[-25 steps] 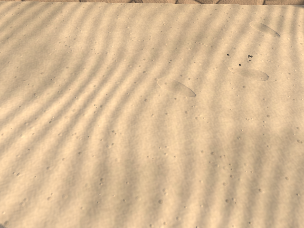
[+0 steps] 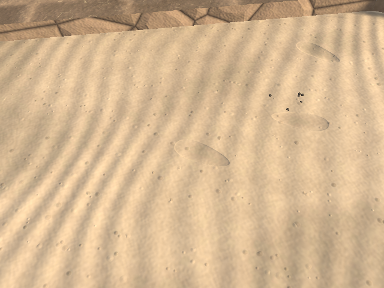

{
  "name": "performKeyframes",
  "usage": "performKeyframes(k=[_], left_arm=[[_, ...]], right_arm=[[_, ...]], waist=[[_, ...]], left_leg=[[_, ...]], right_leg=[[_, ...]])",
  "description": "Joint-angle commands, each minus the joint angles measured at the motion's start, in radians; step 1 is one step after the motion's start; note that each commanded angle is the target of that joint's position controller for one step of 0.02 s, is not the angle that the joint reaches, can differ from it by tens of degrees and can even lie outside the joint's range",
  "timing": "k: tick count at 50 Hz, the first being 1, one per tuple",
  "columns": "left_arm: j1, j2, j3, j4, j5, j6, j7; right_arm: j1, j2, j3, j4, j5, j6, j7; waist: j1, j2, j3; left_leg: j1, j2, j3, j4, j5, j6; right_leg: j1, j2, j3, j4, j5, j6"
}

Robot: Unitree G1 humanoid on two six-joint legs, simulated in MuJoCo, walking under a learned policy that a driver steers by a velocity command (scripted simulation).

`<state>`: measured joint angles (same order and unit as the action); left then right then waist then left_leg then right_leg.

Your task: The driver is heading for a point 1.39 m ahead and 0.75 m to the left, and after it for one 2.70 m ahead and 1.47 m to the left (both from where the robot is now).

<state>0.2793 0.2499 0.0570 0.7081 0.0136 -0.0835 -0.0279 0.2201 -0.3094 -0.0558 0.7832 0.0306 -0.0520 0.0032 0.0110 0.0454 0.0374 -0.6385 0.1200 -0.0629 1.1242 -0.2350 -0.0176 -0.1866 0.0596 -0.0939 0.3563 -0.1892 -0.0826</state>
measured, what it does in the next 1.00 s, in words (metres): walks ahead, turning left: left foot, then right foot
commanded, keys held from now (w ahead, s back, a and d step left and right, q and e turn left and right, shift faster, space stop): w+q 1.00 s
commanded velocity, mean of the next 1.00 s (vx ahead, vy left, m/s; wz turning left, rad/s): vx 0.50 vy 0.00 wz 0.51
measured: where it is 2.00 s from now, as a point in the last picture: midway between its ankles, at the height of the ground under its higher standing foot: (83, 176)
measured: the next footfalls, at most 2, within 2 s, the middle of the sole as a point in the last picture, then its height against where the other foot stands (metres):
left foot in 0.32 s outside the picture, level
right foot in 0.78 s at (197, 237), level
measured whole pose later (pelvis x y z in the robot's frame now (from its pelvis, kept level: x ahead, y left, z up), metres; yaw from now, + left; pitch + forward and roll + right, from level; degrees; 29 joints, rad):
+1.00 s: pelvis +0.56 +0.11 +0.00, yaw +34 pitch +1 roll -2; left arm 0.27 0.26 0.06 0.75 0.01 -0.10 0.00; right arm 0.26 -0.32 -0.08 0.65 0.03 -0.01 0.00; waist 0.03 0.06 0.02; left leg -0.59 0.05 -0.07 1.17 -0.31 0.00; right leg -0.21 0.02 -0.08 0.39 -0.20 -0.03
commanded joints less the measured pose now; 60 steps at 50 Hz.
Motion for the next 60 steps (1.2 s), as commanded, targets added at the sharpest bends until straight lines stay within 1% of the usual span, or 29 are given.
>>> performKeyframes(k=[1,6,11,14,15,16,17,18,19,20,21,22,23,26,30,34,36,38,39,40,41,42,43,44,45,48,52,56,60], left_arm=[[-0.039,0.124,0.036,-0.043,0.009,-0.033,0.016],[-0.01,0.15,0.042,-0.006,-0.002,-0.028,0.033],[0.053,0.181,0.056,0.041,-0.022,0.008,0.04],[0.02,0.226,0.067,0.035,-0.029,0.031,0.057],[0.008,0.235,0.068,0.032,-0.03,0.039,0.062],[-0.008,0.226,0.061,0.027,-0.035,0.037,0.066],[0.061,0.133,0.032,-0.01,-0.007,0.019,0.061],[0.081,0.08,0.002,-0.036,-0.002,-0.019,0.042],[-0.035,0.161,0.023,-0.057,-0.039,-0.047,0.024],[-0.09,0.163,0.018,-0.081,-0.055,-0.061,0.019],[-0.102,0.152,0.017,-0.08,-0.033,-0.066,0.025],[-0.095,0.166,0.027,-0.074,-0.011,-0.058,0.031],[-0.075,0.166,0.03,-0.072,-0.005,-0.045,0.03],[-0.068,0.129,0.02,-0.071,0.004,-0.017,0.036],[-0.224,0.082,-0.004,-0.103,0.001,-0.018,0.033],[-0.309,0.116,0.006,-0.124,-0.021,-0.033,0.014],[-0.292,0.145,0.02,-0.123,-0.024,-0.042,0.008],[-0.188,0.166,0.038,-0.097,-0.024,-0.052,0.01],[-0.085,0.198,0.053,-0.082,-0.01,-0.057,0.016],[0.063,0.255,0.066,-0.072,0.0,-0.055,0.026],[0.113,0.314,0.08,-0.032,0.006,-0.042,0.016],[0.063,0.209,0.058,-0.062,-0.012,-0.04,0.013],[0.03,0.159,0.044,-0.067,-0.014,-0.032,0.02],[-0.011,0.144,0.035,-0.067,-0.005,-0.027,0.02],[-0.037,0.124,0.029,-0.057,-0.002,-0.024,0.022],[-0.043,0.113,0.026,-0.03,-0.006,-0.032,0.026],[-0.027,0.162,0.043,0.011,-0.005,-0.033,0.03],[-0.02,0.188,0.047,0.039,-0.011,-0.018,0.036],[0.027,0.222,0.056,0.074,-0.028,0.0,0.036]], right_arm=[[0.026,-0.05,-0.018,-0.042,-0.004,0.006,-0.004],[-0.11,-0.009,-0.003,-0.081,-0.011,-0.007,0.024],[-0.216,-0.006,0.003,-0.156,-0.012,-0.008,0.059],[-0.135,-0.053,-0.021,-0.171,-0.012,0.001,0.068],[-0.025,-0.092,-0.043,-0.152,-0.009,0.005,0.063],[0.133,-0.149,-0.074,-0.12,-0.008,0.008,0.049],[0.231,-0.261,-0.104,-0.105,-0.011,0.014,0.027],[0.203,-0.265,-0.094,-0.131,-0.008,0.0,0.031],[0.206,-0.187,-0.073,-0.135,-0.015,-0.005,0.033],[0.158,-0.148,-0.062,-0.135,-0.012,-0.01,0.031],[0.091,-0.125,-0.054,-0.144,-0.009,-0.011,0.031],[0.04,-0.091,-0.043,-0.158,-0.014,-0.012,0.027],[0.015,-0.085,-0.039,-0.173,-0.024,-0.012,0.023],[0.014,-0.114,-0.047,-0.166,-0.022,-0.017,0.006],[0.059,-0.14,-0.055,-0.143,-0.008,-0.004,-0.014],[0.123,-0.142,-0.057,-0.122,-0.002,0.01,-0.018],[0.123,-0.136,-0.057,-0.121,-0.003,0.014,-0.021],[0.093,-0.117,-0.054,-0.132,-0.007,0.016,-0.021],[0.09,-0.072,-0.038,-0.143,-0.013,0.013,-0.017],[0.122,-0.007,-0.015,-0.162,-0.033,0.01,-0.016],[0.243,0.001,-0.008,-0.195,0.009,0.002,-0.016],[0.222,-0.106,-0.028,-0.159,0.016,0.004,-0.02],[0.113,-0.141,-0.04,-0.173,0.005,0.01,-0.018],[0.067,-0.125,-0.039,-0.182,-0.007,0.015,-0.018],[0.037,-0.115,-0.043,-0.194,-0.015,0.016,-0.014],[0.049,-0.062,-0.037,-0.199,-0.001,0.03,-0.001],[-0.02,-0.035,-0.026,-0.223,-0.009,0.036,0.002],[-0.121,-0.016,-0.015,-0.239,-0.008,0.024,0.026],[-0.218,-0.012,-0.011,-0.275,-0.004,0.02,0.049]], waist=[[-0.02,-0.095,-0.019],[0.037,-0.083,0.027],[0.069,-0.081,0.059],[-0.001,-0.143,-0.035],[-0.066,-0.146,-0.098],[-0.158,-0.113,-0.178],[-0.138,0.096,-0.286],[-0.088,0.174,-0.43],[-0.148,0.073,-0.384],[-0.125,0.025,-0.247],[-0.072,-0.056,-0.153],[-0.036,-0.05,-0.111],[-0.009,-0.023,-0.096],[0.011,-0.013,-0.073],[-0.048,0.029,-0.054],[-0.086,0.055,-0.062],[-0.066,0.073,-0.062],[-0.001,0.092,-0.082],[0.05,0.064,-0.16],[0.089,-0.092,-0.303],[0.019,-0.457,-0.36],[0.047,-0.28,-0.254],[0.07,-0.185,-0.151],[0.053,-0.113,-0.094],[0.038,-0.115,-0.054],[0.011,-0.162,-0.035],[0.017,-0.118,-0.019],[0.052,-0.109,0.005],[0.079,-0.107,0.042]], left_leg=[[-0.056,0.014,-0.059,-0.081,0.157,-0.019],[-0.042,-0.014,0.012,-0.369,0.37,0.003],[-0.121,-0.041,0.079,-0.485,0.223,0.058],[0.059,-0.134,0.17,-0.486,0.062,0.118],[0.209,-0.174,0.183,-0.506,0.048,0.147],[0.47,-0.19,0.146,-0.584,0.127,0.191],[0.849,0.043,-0.246,-0.581,0.146,0.318],[1.048,0.216,-0.766,-0.749,0.031,0.477],[1.03,0.193,-0.682,-0.802,-0.023,0.42],[0.891,0.158,-0.538,-0.811,0.011,0.376],[0.731,0.114,-0.433,-0.82,0.108,0.343],[0.616,0.081,-0.359,-0.839,0.21,0.326],[0.537,0.06,-0.331,-0.862,0.264,0.326],[0.411,0.023,-0.243,-0.888,0.387,0.327],[0.344,-0.056,-0.16,-0.863,0.294,0.258],[0.41,-0.022,-0.258,-0.801,0.158,0.231],[0.463,0.006,-0.33,-0.746,0.12,0.214],[0.459,-0.012,-0.352,-0.658,0.142,0.182],[0.412,-0.063,-0.306,-0.506,0.152,0.148],[0.278,-0.147,-0.196,-0.208,-0.089,0.104],[-0.072,-0.222,-0.106,0.083,-0.379,0.059],[-0.164,-0.147,-0.136,0.194,-0.31,0.041],[-0.177,-0.116,-0.105,0.216,-0.216,0.035],[-0.139,-0.084,-0.084,0.191,-0.148,0.029],[-0.122,-0.057,-0.085,0.142,-0.106,0.027],[-0.062,-0.024,-0.049,0.073,-0.063,0.02],[-0.124,-0.008,-0.04,-0.072,0.043,-0.003],[-0.077,-0.017,0.017,-0.296,0.224,0.007],[-0.041,-0.038,0.079,-0.438,0.209,0.043]], right_leg=[[0.022,-0.274,0.118,-0.209,0.299,-0.134],[0.092,-0.268,-0.001,-0.229,0.298,-0.085],[0.293,-0.336,-0.038,-0.137,0.465,-0.073],[0.328,-0.333,-0.081,0.064,0.94,-0.035],[0.296,-0.316,-0.096,0.221,1.016,-0.017],[0.164,-0.274,-0.117,0.453,0.907,0.02],[-0.222,-0.161,-0.111,0.828,0.294,0.08],[-0.499,0.022,0.107,1.076,-0.402,0.108],[-0.607,-0.045,0.225,1.101,-0.349,0.084],[-0.632,-0.087,0.207,1.029,-0.266,0.066],[-0.595,-0.128,0.193,0.926,-0.208,0.067],[-0.527,-0.156,0.189,0.851,-0.17,0.076],[-0.47,-0.165,0.188,0.823,-0.146,0.089],[-0.43,-0.161,0.152,0.689,-0.089,0.139],[-0.355,-0.104,0.13,0.361,0.178,0.166],[-0.296,-0.059,0.156,0.191,0.238,0.154],[-0.266,-0.059,0.177,0.151,0.175,0.127],[-0.132,-0.058,0.159,0.101,0.134,0.083],[0.047,-0.12,0.201,0.102,0.117,0.041],[0.304,-0.307,0.4,0.101,0.06,-0.016],[0.507,-0.496,0.905,-0.028,-0.244,-0.178],[0.434,-0.475,0.899,-0.076,-0.423,-0.156],[0.33,-0.43,0.712,-0.07,-0.364,-0.112],[0.217,-0.385,0.581,-0.08,-0.212,-0.093],[0.149,-0.348,0.489,-0.096,-0.102,-0.089],[0.071,-0.305,0.317,-0.154,0.041,-0.088],[0.106,-0.328,0.195,-0.189,0.188,-0.112],[0.132,-0.303,0.053,-0.189,0.251,-0.08],[0.209,-0.33,-0.014,-0.169,0.303,-0.058]])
